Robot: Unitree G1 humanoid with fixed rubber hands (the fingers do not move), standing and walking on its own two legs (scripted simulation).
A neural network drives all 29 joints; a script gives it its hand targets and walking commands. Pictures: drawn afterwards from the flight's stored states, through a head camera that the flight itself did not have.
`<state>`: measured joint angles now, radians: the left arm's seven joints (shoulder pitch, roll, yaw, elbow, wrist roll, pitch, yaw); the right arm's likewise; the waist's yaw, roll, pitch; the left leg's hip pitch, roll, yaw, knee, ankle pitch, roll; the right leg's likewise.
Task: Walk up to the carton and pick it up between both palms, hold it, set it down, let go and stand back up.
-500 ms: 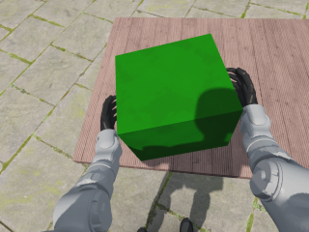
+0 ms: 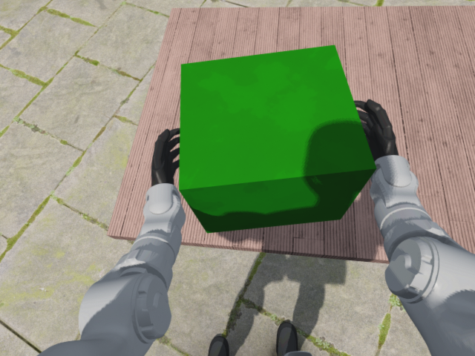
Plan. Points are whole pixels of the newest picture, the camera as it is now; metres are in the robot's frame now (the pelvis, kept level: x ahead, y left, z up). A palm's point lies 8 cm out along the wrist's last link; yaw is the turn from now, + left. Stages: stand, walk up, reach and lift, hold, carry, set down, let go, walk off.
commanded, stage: set down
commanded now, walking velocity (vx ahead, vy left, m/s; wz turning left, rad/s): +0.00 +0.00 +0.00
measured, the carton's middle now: (265, 146) +0.50 -0.01 -0.06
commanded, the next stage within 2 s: none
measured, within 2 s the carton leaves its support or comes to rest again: neither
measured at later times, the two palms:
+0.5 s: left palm (165, 178) +0.41 +0.17 -0.03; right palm (378, 149) +0.46 -0.19 -0.01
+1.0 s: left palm (166, 178) +0.41 +0.17 -0.03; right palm (379, 150) +0.46 -0.20 -0.01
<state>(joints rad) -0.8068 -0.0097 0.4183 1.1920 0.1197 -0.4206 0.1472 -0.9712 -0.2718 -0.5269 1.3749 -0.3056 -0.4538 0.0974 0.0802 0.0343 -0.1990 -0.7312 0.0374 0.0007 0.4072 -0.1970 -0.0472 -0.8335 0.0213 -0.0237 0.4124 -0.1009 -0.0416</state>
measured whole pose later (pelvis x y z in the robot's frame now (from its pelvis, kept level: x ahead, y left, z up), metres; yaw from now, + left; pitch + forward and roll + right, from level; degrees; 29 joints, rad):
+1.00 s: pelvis +0.00 +0.00 -0.01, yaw +0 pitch +30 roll +1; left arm -0.82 -0.01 0.49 1.20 0.16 -0.48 0.12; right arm -0.98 -0.26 -0.54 1.34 -0.33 -0.47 0.12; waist 0.07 0.03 -0.19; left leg -0.80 0.04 0.00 0.51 -0.25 -0.04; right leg -0.90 0.02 -0.03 0.51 -0.15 -0.04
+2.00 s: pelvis -0.01 -0.01 -0.05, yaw -1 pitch +39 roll +3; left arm -1.04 0.11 0.08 1.53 -0.21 -0.47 0.14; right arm -1.13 -0.40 0.11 1.60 0.26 -0.47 0.10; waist 0.13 -0.03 -0.34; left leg -1.11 0.05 0.02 0.79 -0.36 -0.07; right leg -1.23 0.03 -0.01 0.80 -0.24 -0.05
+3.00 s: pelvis -0.02 -0.01 -0.03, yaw -1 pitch +29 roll +0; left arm -0.50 0.08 -0.04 0.90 -0.18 -0.33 0.16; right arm -0.70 -0.56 0.18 1.38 0.53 -0.54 0.24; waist 0.11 0.00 -0.23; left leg -0.90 0.06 -0.02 0.73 -0.34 -0.07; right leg -0.98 0.04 -0.04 0.69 -0.21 -0.06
